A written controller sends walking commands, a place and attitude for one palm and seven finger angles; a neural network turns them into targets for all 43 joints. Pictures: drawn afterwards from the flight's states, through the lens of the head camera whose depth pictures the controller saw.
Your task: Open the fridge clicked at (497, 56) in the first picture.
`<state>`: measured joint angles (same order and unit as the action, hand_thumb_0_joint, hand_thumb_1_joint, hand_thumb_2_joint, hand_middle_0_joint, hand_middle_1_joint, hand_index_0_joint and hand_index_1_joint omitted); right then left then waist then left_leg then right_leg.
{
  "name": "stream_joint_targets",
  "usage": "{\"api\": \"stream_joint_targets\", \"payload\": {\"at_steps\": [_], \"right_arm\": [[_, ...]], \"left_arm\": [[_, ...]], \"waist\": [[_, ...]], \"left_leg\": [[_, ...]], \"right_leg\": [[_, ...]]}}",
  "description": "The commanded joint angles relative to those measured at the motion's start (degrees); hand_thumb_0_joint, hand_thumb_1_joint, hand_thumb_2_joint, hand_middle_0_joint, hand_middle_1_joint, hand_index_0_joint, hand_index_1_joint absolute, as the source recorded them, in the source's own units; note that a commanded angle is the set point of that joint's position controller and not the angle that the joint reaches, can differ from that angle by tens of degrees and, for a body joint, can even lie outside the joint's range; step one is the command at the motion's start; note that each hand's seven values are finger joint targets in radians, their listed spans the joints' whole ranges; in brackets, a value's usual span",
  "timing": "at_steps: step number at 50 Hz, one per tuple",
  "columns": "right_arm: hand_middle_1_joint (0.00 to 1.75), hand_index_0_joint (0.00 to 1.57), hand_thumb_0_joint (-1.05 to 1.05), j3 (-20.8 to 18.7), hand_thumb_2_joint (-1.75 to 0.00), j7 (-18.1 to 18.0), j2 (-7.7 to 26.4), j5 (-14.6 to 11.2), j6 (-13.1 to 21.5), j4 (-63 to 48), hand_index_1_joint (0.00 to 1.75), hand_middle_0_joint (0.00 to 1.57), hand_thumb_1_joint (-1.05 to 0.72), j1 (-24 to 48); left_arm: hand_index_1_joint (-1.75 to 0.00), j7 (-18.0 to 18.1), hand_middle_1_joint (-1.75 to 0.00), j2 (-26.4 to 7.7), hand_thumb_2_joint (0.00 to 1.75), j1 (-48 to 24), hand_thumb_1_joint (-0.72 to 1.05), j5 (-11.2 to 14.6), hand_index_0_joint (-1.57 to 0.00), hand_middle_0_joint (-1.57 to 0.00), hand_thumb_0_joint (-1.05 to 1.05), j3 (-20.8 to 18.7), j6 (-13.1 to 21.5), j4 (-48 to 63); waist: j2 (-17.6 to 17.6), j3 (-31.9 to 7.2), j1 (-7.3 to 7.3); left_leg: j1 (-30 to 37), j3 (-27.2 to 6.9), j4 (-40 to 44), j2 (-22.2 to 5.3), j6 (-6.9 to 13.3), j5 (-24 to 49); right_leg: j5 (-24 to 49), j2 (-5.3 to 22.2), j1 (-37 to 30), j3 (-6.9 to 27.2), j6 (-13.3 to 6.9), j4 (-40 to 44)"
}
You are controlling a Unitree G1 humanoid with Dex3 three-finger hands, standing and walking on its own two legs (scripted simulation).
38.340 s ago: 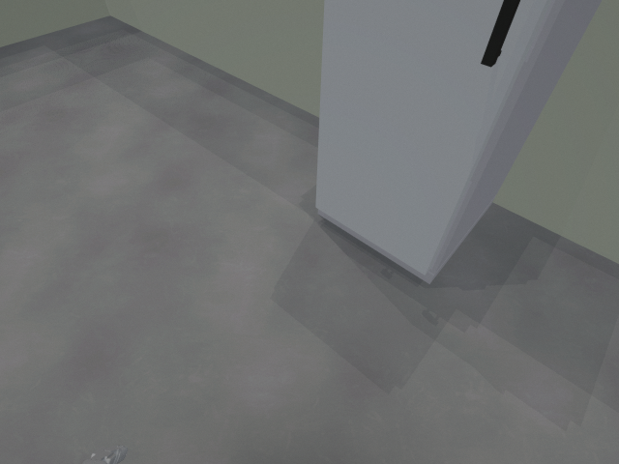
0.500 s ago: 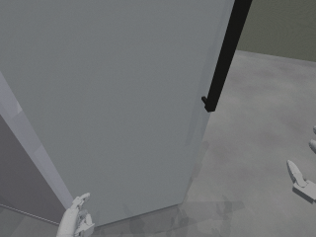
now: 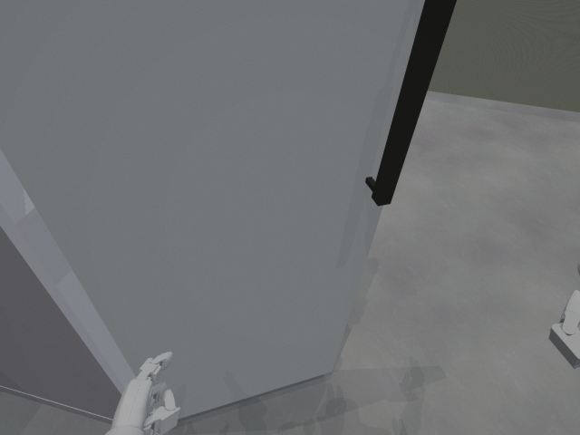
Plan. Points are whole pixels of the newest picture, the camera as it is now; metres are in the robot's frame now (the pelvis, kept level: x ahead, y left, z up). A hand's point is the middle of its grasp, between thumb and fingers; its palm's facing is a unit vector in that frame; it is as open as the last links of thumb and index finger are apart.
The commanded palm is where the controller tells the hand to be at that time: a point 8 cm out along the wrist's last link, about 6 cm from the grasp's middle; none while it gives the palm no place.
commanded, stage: step back with the hand held close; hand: right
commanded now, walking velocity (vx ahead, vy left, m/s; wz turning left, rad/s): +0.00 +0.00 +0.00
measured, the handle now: (399, 104) +0.46 -0.15 +0.27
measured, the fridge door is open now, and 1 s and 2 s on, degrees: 59 59 59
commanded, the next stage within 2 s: stop stepping back and stand still in 1.34 s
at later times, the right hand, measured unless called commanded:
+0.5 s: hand (570, 346) +0.17 -0.28 +0.15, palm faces +0.37 +0.80 -0.48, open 7.4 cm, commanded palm +0.11 -0.32 +0.17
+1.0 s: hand out of the picture +0.11 -0.31 +0.17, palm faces +0.45 +0.79 -0.42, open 7.4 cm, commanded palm +0.04 -0.34 +0.17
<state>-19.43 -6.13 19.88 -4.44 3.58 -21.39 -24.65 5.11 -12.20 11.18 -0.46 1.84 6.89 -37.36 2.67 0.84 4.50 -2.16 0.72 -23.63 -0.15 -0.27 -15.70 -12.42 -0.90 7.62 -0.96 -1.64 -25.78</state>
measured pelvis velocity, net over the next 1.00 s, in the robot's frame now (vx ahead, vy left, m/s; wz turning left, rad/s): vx -0.10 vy -0.04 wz -0.01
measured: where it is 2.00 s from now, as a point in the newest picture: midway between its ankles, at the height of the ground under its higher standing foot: outside the picture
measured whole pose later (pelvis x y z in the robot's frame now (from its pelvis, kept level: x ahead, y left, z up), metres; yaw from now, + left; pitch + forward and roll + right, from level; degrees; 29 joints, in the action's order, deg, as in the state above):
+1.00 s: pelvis -0.10 -0.04 -0.01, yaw -1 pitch -1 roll +5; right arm -26.4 -8.5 25.0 -1.9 14.2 -30.4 -27.5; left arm 4.1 -10.6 12.9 -0.9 -0.4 6.3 -34.7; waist 0.2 2.4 -0.2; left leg -20.0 -0.1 -50.3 4.1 -0.2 -26.3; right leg -3.9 -0.2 24.5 0.6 -4.8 -28.8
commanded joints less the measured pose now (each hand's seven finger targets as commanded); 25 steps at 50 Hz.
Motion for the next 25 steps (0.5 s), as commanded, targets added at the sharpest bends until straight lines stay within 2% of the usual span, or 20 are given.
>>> {"api": "stream_joint_targets", "payload": {"at_steps": [1,2,3,4,5,6,7,8,10,13,15,18,20,23,25], "right_arm": [[0.30,0.20,0.00,-6.93,-0.90,-0.89,11.47,-0.27,3.86,-12.00,0.30,0.20,-0.90,6.00],[0.30,0.20,0.00,-6.63,-0.90,-0.88,11.25,-0.18,3.94,-12.14,0.30,0.20,-0.90,6.22],[0.30,0.20,0.00,-3.83,-0.90,-0.70,9.44,0.05,3.70,-11.13,0.30,0.20,-0.90,8.98],[0.30,0.20,0.00,-12.04,-0.90,-1.50,18.12,0.64,6.46,-17.18,0.30,0.20,-0.90,17.11],[0.30,0.20,0.00,-8.47,-0.90,-1.07,13.31,0.86,7.01,-11.22,0.30,0.20,-0.90,11.33],[0.30,0.20,0.00,-7.34,-0.90,-0.87,11.53,1.14,6.94,-8.54,0.30,0.20,-0.90,6.21],[0.30,0.20,0.00,-6.50,-0.90,-0.77,10.74,1.29,7.09,-9.54,0.30,0.20,-0.90,4.19],[0.30,0.20,0.00,-7.26,-0.90,-0.86,11.57,1.44,7.68,-11.93,0.30,0.20,-0.90,3.90],[0.30,0.20,0.00,-8.00,-0.90,-1.20,11.86,1.23,8.01,-13.17,0.30,0.20,-0.90,0.17],[0.30,0.20,0.00,-10.16,-0.90,-1.85,13.87,1.09,8.65,-16.58,0.30,0.20,-0.90,-2.32],[0.30,0.20,0.00,-11.05,-0.90,-2.13,14.39,0.93,9.08,-18.14,0.30,0.20,-0.90,-3.38],[0.30,0.20,0.00,-12.82,-0.90,-2.51,15.58,0.85,9.64,-19.26,0.30,0.20,-0.90,-4.61],[0.30,0.20,0.00,-12.02,-0.90,-2.45,14.40,0.78,9.79,-18.77,0.30,0.20,-0.90,-4.97],[0.30,0.20,0.00,-12.28,-0.90,-2.58,14.20,1.07,10.32,-19.02,0.30,0.20,-0.90,-4.62],[0.30,0.20,0.00,-11.92,-0.90,-2.59,13.30,1.37,10.74,-18.80,0.30,0.20,-0.90,-4.36]], "left_arm": [[-0.30,0.57,-0.30,-6.53,0.90,-8.73,0.90,0.27,-0.20,-0.20,0.00,-2.38,3.14,9.50],[-0.30,0.67,-0.30,-6.43,0.90,-8.86,0.90,0.36,-0.20,-0.20,0.00,-2.44,3.19,9.45],[-0.30,0.74,-0.30,-6.70,0.90,-8.71,0.90,0.22,-0.20,-0.20,0.00,-2.27,3.19,9.05],[-0.30,0.44,-0.30,-7.58,0.90,-8.85,0.90,0.87,-0.20,-0.20,0.00,-2.03,2.11,11.41],[-0.30,0.40,-0.30,-6.33,0.90,-8.10,0.90,0.30,-0.20,-0.20,0.00,-1.66,1.15,8.98],[-0.30,0.16,-0.30,-6.33,0.90,-7.11,0.90,0.19,-0.20,-0.20,0.00,-1.99,0.36,9.49],[-0.30,-0.05,-0.30,-6.50,0.90,-6.87,0.90,0.24,-0.20,-0.20,0.00,-2.31,-0.40,10.16],[-0.30,0.03,-0.30,-6.83,0.90,-7.10,0.90,0.27,-0.20,-0.20,0.00,-2.76,-0.84,10.92],[-0.30,0.08,-0.30,-6.89,0.90,-6.57,0.90,0.48,-0.20,-0.20,0.00,-3.07,-1.79,12.30],[-0.30,0.42,-0.30,-7.25,0.90,-6.85,0.90,0.67,-0.20,-0.20,0.00,-3.38,-2.72,13.88],[-0.30,0.53,-0.30,-7.06,0.90,-6.61,0.90,0.80,-0.20,-0.20,0.00,-3.36,-3.08,14.71],[-0.30,0.89,-0.30,-7.37,0.90,-6.40,0.90,0.81,-0.20,-0.20,0.00,-3.72,-3.01,15.28],[-0.30,0.75,-0.30,-7.56,0.90,-5.71,0.90,0.91,-0.20,-0.20,0.00,-3.76,-2.83,15.48],[-0.30,0.78,-0.30,-8.13,0.90,-5.41,0.90,0.81,-0.20,-0.20,0.00,-3.99,-2.00,15.48],[-0.30,0.69,-0.30,-8.13,0.90,-5.00,0.90,0.94,-0.20,-0.20,0.00,-3.99,-1.48,15.46]], "waist": [[0.28,-2.80,0.17],[0.88,-2.01,0.02],[0.40,-1.54,-0.61],[-0.35,3.40,-2.09],[-3.59,3.22,-3.00],[-6.57,1.64,-2.80],[-6.44,-0.19,-2.84],[-4.49,-3.02,-2.60],[-1.81,-6.92,-2.66],[0.72,-9.21,-2.35],[0.92,-10.22,-2.34],[2.17,-10.72,-2.18],[2.17,-9.68,-2.50],[4.12,-8.35,-2.73],[4.24,-7.43,-3.06]], "left_leg": [[-6.89,0.03,5.32,-1.01,1.47,7.15],[-7.37,-0.02,5.48,-0.99,1.44,6.42],[-7.48,-0.02,5.72,-1.20,1.37,6.51],[-12.96,-7.27,9.49,-3.77,1.12,7.96],[-14.30,-7.89,10.02,-5.57,1.69,8.64],[-14.49,-8.21,9.55,-6.66,1.78,9.56],[-13.95,-8.15,8.42,-7.43,1.85,11.47],[-11.84,-7.24,6.19,-7.81,1.81,16.46],[-10.31,-5.87,2.71,-7.05,1.23,18.26],[-8.56,-4.44,-0.29,-5.25,0.63,18.40],[-8.02,-3.94,-2.26,-4.00,0.34,17.77],[-6.92,-3.53,-4.01,-2.99,0.16,16.11],[-7.14,-3.64,-4.78,-2.42,0.15,13.52],[-5.93,-3.21,-6.47,-1.57,0.11,9.28],[-4.95,-3.05,-8.08,-1.01,-0.03,7.09]], "right_leg": [[6.84,2.81,-4.20,2.11,-0.08,4.15],[6.17,2.83,-4.06,1.93,-0.05,4.19],[6.07,2.72,-3.98,1.90,-0.28,4.32],[1.58,3.49,0.81,3.39,-1.52,1.51],[1.19,3.09,0.76,3.94,-1.56,-0.75],[2.39,3.33,0.79,3.79,-1.45,-2.27],[3.91,3.54,0.91,3.42,-1.38,-3.21],[7.70,3.99,0.65,3.27,-1.33,-3.08],[12.83,5.00,-0.11,3.41,-1.28,-1.98],[18.38,6.38,1.14,4.84,-1.50,-0.47],[19.57,7.32,2.27,5.90,-1.74,0.46],[17.86,8.18,4.96,7.07,-2.16,1.75],[14.43,8.57,7.49,7.72,-2.15,2.54],[3.79,9.19,12.84,9.25,-2.73,5.21],[-4.52,9.89,16.83,10.02,-3.31,6.89]]}}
